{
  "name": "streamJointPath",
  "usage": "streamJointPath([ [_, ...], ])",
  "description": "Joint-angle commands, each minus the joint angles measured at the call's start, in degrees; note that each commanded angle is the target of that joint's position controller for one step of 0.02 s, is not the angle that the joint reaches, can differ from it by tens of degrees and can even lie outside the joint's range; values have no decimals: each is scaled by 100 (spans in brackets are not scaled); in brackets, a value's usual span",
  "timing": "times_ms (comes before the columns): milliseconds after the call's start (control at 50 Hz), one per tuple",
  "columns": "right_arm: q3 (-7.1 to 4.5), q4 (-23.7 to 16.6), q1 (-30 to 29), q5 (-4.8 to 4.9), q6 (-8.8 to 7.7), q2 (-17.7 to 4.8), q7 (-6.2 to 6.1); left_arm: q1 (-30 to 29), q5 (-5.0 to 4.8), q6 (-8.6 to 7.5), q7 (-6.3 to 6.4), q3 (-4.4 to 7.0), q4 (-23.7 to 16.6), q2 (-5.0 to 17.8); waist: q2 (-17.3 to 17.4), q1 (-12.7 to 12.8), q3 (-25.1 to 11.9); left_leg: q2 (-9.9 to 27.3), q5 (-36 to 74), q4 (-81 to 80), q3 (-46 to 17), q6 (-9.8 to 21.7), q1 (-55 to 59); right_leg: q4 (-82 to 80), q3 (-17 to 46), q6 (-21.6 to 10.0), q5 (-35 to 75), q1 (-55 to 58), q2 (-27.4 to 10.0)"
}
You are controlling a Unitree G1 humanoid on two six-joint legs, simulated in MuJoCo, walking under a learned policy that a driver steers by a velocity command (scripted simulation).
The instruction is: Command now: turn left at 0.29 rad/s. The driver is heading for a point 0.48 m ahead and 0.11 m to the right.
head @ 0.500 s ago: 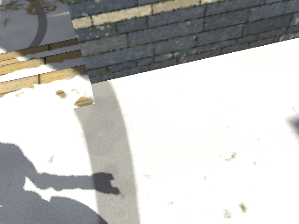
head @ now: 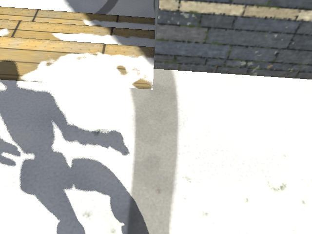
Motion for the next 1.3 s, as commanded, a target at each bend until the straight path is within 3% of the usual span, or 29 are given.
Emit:
streamJointPath([
  [20,-157,-356,-260,-24,-118,-709,-67,51,-27,-45,6,31,-294,286,960,46,-896,1273,2404,-711,-997,981,853,-570,195,71,393,101,-114],
  [140,-141,-144,-198,-45,-71,-773,1,-137,-42,-55,-41,-46,-346,260,1087,-182,-592,1316,1240,-704,-1348,1087,504,-2247,113,-2,83,985,-80],
  [220,-80,59,-66,60,-61,-764,27,249,-50,-205,-121,-90,-164,189,910,-14,-405,994,-2016,-874,-1627,791,-133,-3578,-304,-347,618,2019,228],
  [260,41,-15,-282,-20,-152,-408,42,841,-61,-326,-89,-72,-76,413,335,199,-386,585,-2274,126,-1325,415,-943,-3907,679,-866,231,2690,-570],
  [280,56,-203,-336,27,-231,-225,48,1141,-58,-376,-116,67,143,867,-946,99,-259,-217,-1955,1196,-17,42,-1655,-4477,1747,-1407,-1127,2722,-1092],
  [300,-16,-273,-621,99,-328,-516,29,1208,-40,-439,-149,84,89,876,-1227,356,103,-189,-1829,2028,252,-122,-2205,-5233,2955,-1901,-1592,2733,-1796],
  [320,-120,-352,-907,201,-385,-739,29,1332,33,-496,-113,39,109,710,-1064,513,356,60,-2050,2867,-87,-133,-2777,-5422,3343,-2078,-1552,2807,-2043],
  [380,-112,-246,-678,172,-482,-493,133,1206,-101,-582,-53,-31,96,525,-511,326,280,466,-1169,3171,-203,-106,-3381,-5395,2493,-1779,-773,3379,-1674],
  [460,23,-232,-860,108,-569,-80,293,1055,-107,-509,-69,-28,46,533,-593,369,11,316,-171,1640,391,-291,-1764,-5417,921,-1429,878,2589,-937],
  [540,-38,-235,-687,191,-523,-336,320,1192,-211,-487,-146,45,74,809,-599,248,39,223,264,740,468,-227,-690,-5321,878,-1424,816,2148,-1199],
  [600,-275,154,614,195,-482,-756,212,1159,-154,-487,-160,-51,117,590,-280,-466,-408,48,304,351,531,86,1066,-3914,436,-1092,1996,1702,-933],
  [620,-393,296,1487,147,-476,-1117,135,1147,-43,-508,-161,-186,19,218,464,-845,-1026,889,-160,116,-502,377,2207,-2103,-28,-791,1602,1009,-528],
  [640,-469,290,1867,-9,-494,-1761,143,1475,-105,-614,-125,-341,-271,-306,2257,-633,-1627,2342,-1762,-1038,-3636,1283,3235,53,17,-451,-779,-706,376],
  [660,-352,285,1662,20,-572,-1287,182,1320,-283,-687,-116,-193,-206,308,1631,-686,-1357,2446,-2701,-1565,-4321,1385,2880,938,743,-503,-843,-1291,223],
  [680,-238,297,1348,57,-620,-950,181,967,-367,-706,-146,-111,-268,555,1310,-578,-668,2362,-2468,-1475,-3430,1187,2387,1080,759,-660,-352,-1612,-62],
  [700,-176,289,1065,41,-642,-753,180,814,-314,-697,-147,-123,-249,493,906,-435,-427,2079,-1758,-1482,-2658,1014,1923,914,678,-712,178,-1447,-296],
  [760,-116,325,592,-51,-725,-466,157,907,-221,-552,-192,-96,-107,282,876,-96,-214,1548,-95,-1779,-1165,719,1136,362,725,-643,1041,-809,-524],
  [920,-188,639,696,-26,-770,-633,18,-19,-139,-469,-302,-180,-408,-47,493,-235,165,1342,1657,-2099,572,568,1137,-1638,450,-399,2740,-1030,-302],
  [1000,-226,901,1133,35,-661,-769,-43,-807,-150,-507,-464,-275,-743,-212,353,-540,398,1507,2202,-1961,961,441,1721,-2552,4,-568,2865,-1097,-247],
  [1040,-215,1009,1241,64,-531,-796,-72,-1051,-105,-550,-552,-287,-922,-250,364,-522,428,1539,3557,-1506,1072,410,1973,-2924,-270,-678,2512,-930,-33],
  [1080,-238,1021,1221,95,-424,-973,-138,-763,-55,-583,-605,-205,-955,-90,704,-253,-25,1550,5576,-712,1088,335,2261,-2993,-543,-854,2047,-269,367],
  [1120,-249,951,989,110,-361,-1082,-177,479,-51,-587,-545,18,-674,361,849,464,-793,1389,5970,834,1118,175,2046,-3414,-471,-1148,2303,1338,648],
  [1140,-205,850,868,105,-403,-1013,-181,1081,-4,-562,-425,120,-548,650,572,837,-1180,1101,4808,2102,1202,-66,1122,-3743,22,-1388,3754,2755,288],
  [1160,21,696,1510,-195,-500,-245,-77,1184,147,-486,-288,120,-505,1106,-1086,249,-1997,222,-1774,4394,1103,-413,-1173,-2707,1916,-2242,7308,5203,-1391],
  [1180,100,980,2031,28,-594,-461,60,1408,180,-507,-281,2,-581,814,-676,430,-3555,-129,-3095,5721,-477,-490,-1776,-3048,3687,-3220,7150,6047,-2444],
  [1200,-59,896,1286,265,-582,-961,92,1222,130,-455,-287,-16,-603,620,-40,683,-3101,190,-2565,5628,-746,-468,-1807,-3428,2834,-2892,6587,5318,-2008],
  [1220,-22,643,775,273,-548,-853,60,663,-18,-455,-296,-75,-586,444,79,449,-2021,446,-2129,5080,-454,-473,-2141,-3698,2155,-2545,5807,4381,-1682],
  [1240,-11,683,558,156,-491,-744,-16,318,-70,-463,-288,-158,-576,210,446,248,-1349,611,-1847,4625,-328,-535,-2039,-3999,1826,-2324,5316,3390,-1434],
  [1300,-5,833,1114,64,-185,-498,-128,-217,93,-494,-325,-158,-493,192,52,-337,-912,702,-1328,3618,-178,-721,-590,-4612,1034,-2157,4828,1406,-1024],
])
